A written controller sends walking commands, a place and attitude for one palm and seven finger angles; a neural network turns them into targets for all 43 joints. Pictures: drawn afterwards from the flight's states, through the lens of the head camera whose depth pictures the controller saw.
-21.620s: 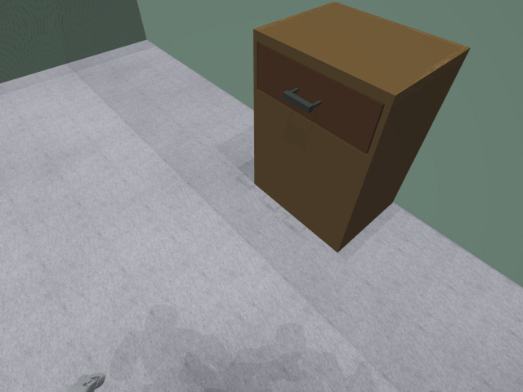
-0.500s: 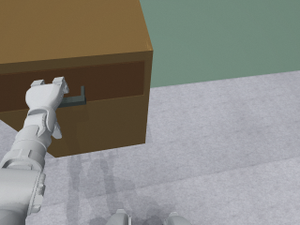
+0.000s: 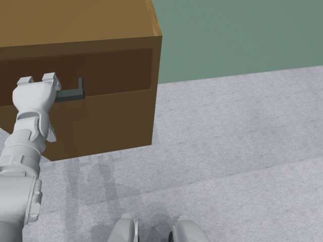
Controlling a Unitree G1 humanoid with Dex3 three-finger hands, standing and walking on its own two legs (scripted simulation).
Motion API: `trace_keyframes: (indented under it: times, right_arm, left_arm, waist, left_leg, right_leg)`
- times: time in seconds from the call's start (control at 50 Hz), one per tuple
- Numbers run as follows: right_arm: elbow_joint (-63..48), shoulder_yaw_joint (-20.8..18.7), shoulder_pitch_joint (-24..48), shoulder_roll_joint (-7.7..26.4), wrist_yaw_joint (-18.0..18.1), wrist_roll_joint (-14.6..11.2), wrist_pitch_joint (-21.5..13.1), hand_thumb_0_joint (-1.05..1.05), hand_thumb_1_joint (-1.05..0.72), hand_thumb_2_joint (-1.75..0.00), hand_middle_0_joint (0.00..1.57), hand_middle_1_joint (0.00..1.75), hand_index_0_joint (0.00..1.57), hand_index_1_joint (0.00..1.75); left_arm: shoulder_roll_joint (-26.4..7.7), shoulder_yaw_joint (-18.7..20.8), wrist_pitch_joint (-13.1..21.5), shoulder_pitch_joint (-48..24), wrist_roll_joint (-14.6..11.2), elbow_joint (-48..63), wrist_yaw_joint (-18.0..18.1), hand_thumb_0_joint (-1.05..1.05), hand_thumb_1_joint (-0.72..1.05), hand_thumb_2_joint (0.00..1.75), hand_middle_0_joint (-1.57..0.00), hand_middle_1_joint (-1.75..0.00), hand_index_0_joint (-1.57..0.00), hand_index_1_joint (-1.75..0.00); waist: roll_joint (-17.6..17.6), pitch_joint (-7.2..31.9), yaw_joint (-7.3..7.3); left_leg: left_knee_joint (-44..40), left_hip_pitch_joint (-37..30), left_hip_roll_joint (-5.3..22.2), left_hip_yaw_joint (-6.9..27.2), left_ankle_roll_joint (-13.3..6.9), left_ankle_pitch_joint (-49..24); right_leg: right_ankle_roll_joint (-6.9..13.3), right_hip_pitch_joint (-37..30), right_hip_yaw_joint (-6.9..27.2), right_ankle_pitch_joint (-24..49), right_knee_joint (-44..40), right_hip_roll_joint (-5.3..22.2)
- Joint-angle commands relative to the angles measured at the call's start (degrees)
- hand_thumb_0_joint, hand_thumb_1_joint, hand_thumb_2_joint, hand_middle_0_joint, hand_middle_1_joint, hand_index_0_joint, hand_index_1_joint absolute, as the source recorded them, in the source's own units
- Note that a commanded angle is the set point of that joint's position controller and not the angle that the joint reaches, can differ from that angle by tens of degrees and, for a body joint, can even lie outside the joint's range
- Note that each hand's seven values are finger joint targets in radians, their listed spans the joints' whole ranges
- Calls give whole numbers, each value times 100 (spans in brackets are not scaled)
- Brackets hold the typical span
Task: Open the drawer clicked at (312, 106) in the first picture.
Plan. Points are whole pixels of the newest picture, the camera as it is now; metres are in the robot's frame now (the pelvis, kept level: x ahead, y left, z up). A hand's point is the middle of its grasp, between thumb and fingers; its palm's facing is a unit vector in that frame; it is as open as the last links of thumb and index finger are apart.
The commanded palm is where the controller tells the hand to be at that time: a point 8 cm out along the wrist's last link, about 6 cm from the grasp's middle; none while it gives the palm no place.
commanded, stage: lower the fingers behind the handle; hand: left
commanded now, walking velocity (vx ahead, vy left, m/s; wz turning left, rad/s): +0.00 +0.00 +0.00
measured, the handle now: (61, 89) +0.52 +0.27 -0.03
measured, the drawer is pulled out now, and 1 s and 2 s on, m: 0.00 0.00 0.01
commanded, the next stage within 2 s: close the thumb around the handle in 0.84 s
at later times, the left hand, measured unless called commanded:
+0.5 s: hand (51, 111) +0.47 +0.29 -0.05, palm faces -0.08 -0.01 -1.00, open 13.9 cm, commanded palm +0.47 +0.25 +0.00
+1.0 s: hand (51, 111) +0.47 +0.29 -0.05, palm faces -0.08 -0.02 -1.00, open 13.9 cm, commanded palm +0.46 +0.25 +0.00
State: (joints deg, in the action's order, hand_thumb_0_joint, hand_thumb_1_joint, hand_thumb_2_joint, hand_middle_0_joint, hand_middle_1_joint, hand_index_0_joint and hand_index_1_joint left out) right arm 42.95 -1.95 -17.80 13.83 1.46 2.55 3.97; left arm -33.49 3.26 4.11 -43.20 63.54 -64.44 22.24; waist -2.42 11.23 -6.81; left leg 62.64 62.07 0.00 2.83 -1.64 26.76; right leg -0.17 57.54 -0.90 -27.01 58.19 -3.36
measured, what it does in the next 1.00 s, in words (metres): stands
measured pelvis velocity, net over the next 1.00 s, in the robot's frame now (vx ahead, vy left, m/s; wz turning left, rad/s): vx -0.01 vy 0.00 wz -0.01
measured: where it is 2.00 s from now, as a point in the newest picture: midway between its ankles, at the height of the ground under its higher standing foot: outside the picture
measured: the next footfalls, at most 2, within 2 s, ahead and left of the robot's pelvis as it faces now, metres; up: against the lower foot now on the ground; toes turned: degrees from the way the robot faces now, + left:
none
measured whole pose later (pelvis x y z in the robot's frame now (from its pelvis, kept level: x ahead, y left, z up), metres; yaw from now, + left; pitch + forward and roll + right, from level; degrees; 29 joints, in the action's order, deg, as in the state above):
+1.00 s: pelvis -0.01 +0.00 -0.02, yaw +0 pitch +30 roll -5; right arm 42.9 -1.6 -17.3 13.7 0.6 3.0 3.1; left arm -33.9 2.9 1.6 -45.9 62.8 -63.4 23.5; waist -3.1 11.2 -6.4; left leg 69.6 70.3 0.1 3.5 -1.4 28.9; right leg 0.0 65.6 -1.7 -29.3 65.1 -3.7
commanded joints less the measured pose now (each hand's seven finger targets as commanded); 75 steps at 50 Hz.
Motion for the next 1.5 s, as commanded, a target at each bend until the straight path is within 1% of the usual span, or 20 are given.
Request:
trace_keyframes:
  times: [0.0,0.18,0.22,0.34,0.38,0.4,0.58,0.62,0.68,0.76,0.8,0.92,1.02,1.14,1.18,1.28,1.34,1.38,1.42,1.48]
  right_arm:
    - [-282,-346,-886,1025,24,20,-59,0,-90,-90,20,30,20,30]
    - [-221,-395,-987,1081,-49,65,-96,0,-90,-90,20,30,20,30]
    - [-188,-379,-965,1100,-53,67,-89,0,-90,-90,20,30,20,30]
    - [-143,-330,-994,1089,-63,63,-94,0,-90,-90,20,30,20,30]
    - [-157,-314,-1009,1100,-56,62,-91,0,-90,-90,20,30,20,30]
    - [-166,-318,-1021,1078,-58,63,-87,0,-90,-90,20,30,20,30]
    - [-249,-273,-996,1044,-4,16,-118,0,-90,-90,20,30,20,30]
    - [-260,-276,-986,1032,-9,19,-132,0,-90,-90,20,30,20,30]
    - [-256,-299,-1001,1027,3,25,-146,0,-90,-90,20,30,20,30]
    - [-228,-332,-1017,1010,-19,33,-164,0,-90,-90,20,30,20,30]
    - [-224,-341,-1044,1035,-31,40,-147,0,-90,-90,20,30,20,30]
    - [-190,-328,-1037,1032,-30,22,-125,0,-90,-90,20,30,20,30]
    - [-218,-327,-1009,999,-39,20,-101,0,-90,-90,20,30,20,30]
    - [-232,-341,-969,977,-44,31,-90,0,-90,-90,20,30,20,30]
    - [-201,-336,-980,1018,-27,35,-90,0,-90,-90,20,30,20,30]
    - [-214,-335,-1009,1026,-43,40,-56,0,-90,-90,20,30,20,30]
    - [-249,-321,-992,1046,-39,43,-17,0,-90,-90,20,30,20,30]
    - [-251,-336,-1003,1017,-59,30,-13,0,-90,-90,20,30,20,30]
    - [-253,-331,-963,1036,-57,27,0,0,-90,-90,20,30,20,30]
    - [-270,-332,-979,1036,-49,18,-14,0,-90,-90,20,30,20,30]
  left_arm:
    - [-1057,93,208,-1982,24,820,275,0,-50,30,-30,-120,-30,-120]
    - [-1151,183,207,-2509,48,1228,526,0,-50,30,-30,-120,-30,-120]
    - [-1224,244,109,-2436,49,1039,579,0,-50,30,-30,-120,-30,-120]
    - [-1040,-11,-204,-2592,89,705,539,0,-50,30,-30,-120,-30,-120]
    - [-1166,41,-230,-2654,94,780,468,0,-50,30,-30,-120,-30,-120]
    - [-1018,-41,-259,-2551,72,722,424,0,-50,30,-30,-120,-30,-120]
    - [-1094,-1,-55,-2373,-31,869,152,0,-50,30,-30,-120,-30,-120]
    - [-1036,-11,3,-2197,-25,884,145,0,-50,30,-30,-120,-30,-120]
    - [-1024,-26,81,-2365,4,1029,184,0,-50,30,-30,-120,-30,-120]
    - [-860,-87,35,-2374,-12,1007,267,0,-50,30,-30,-120,-30,-120]
    - [-972,23,4,-2264,-28,1056,303,0,-50,30,-30,-120,-30,-120]
    - [-973,-22,-98,-2309,-64,1015,267,0,-50,30,-30,-120,-30,-120]
    - [-908,-18,-64,-2039,-63,1086,234,0,-22,42,-32,-123,-32,-123]
    - [-703,-123,8,-1960,-41,1105,259,0,12,56,-34,-127,-34,-127]
    - [-938,13,28,-2072,-14,1073,274,0,23,61,-35,-128,-35,-128]
    - [-1026,75,-6,-2061,-22,1077,290,0,51,73,-37,-131,-37,-131]
    - [-1171,223,-45,-1762,-48,1028,286,0,68,80,-38,-133,-38,-133]
    - [-940,36,-33,-1966,-51,1122,285,0,79,85,-39,-134,-39,-134]
    - [-1002,75,-56,-1917,-29,1037,290,0,90,90,-40,-135,-40,-135]
    - [-908,-21,-79,-2034,-21,1009,289,0,90,90,-40,-135,-40,-135]
  waist:
    - [-682,2170,-149]
    - [-930,2817,-211]
    - [-712,2749,-220]
    - [-779,2509,-339]
    - [-885,2669,-299]
    - [-866,2699,-290]
    - [-597,2501,-286]
    - [-678,2498,-212]
    - [-741,2535,-260]
    - [-774,2532,-284]
    - [-826,2719,-204]
    - [-737,2653,-253]
    - [-749,2694,-160]
    - [-693,2516,-208]
    - [-604,2497,-236]
    - [-728,2612,-196]
    - [-560,2698,-86]
    - [-729,2716,-165]
    - [-610,2546,-161]
    - [-678,2559,-198]
  left_leg:
    - [-422,-2396,52,21,-44,-2155]
    - [-167,-2579,113,176,30,-2392]
    - [-140,-2390,106,171,7,-2188]
    - [-95,-2201,95,146,-15,-2012]
    - [-69,-2268,104,176,3,-2111]
    - [-66,-2332,102,179,4,-2163]
    - [-47,-1970,102,114,-72,-1828]
    - [-38,-1968,88,101,-61,-1872]
    - [3,-2024,106,125,-51,-1922]
    - [20,-2115,113,140,-29,-2034]
    - [17,-2225,109,122,-20,-2157]
    - [8,-2161,100,90,-43,-2134]
    - [-12,-2239,88,53,-36,-2350]
    - [-18,-2212,100,54,-39,-2343]
    - [13,-2105,112,71,-43,-2277]
    - [48,-2146,89,21,-42,-2479]
    - [53,-2040,70,-13,-50,-2505]
    - [38,-2216,92,28,-29,-2632]
    - [9,-2105,98,38,-28,-2401]
    - [-18,-2144,97,54,-34,-2313]
  right_leg:
    - [241,-57,-212,1406,-465,-133]
    - [233,271,-266,1408,-141,-138]
    - [222,264,-264,1314,-142,-140]
    - [224,439,-297,1225,-119,-138]
    - [229,456,-300,1261,-50,-133]
    - [237,442,-312,1273,-55,-143]
    - [213,288,-259,1198,-82,-129]
    - [232,277,-258,1213,-62,-134]
    - [227,396,-256,1220,-24,-129]
    - [232,477,-269,1253,-14,-134]
    - [232,365,-271,1341,-13,-136]
    - [217,259,-258,1420,-64,-136]
    - [226,73,-244,1639,-82,-140]
    - [224,156,-255,1602,-103,-143]
    - [213,207,-242,1584,-58,-130]
    - [221,87,-223,1806,-20,-127]
    - [213,-132,-209,1929,-1,-132]
    - [214,11,-238,1910,3,-130]
    - [214,79,-253,1703,-26,-137]
    - [215,163,-263,1580,-37,-130]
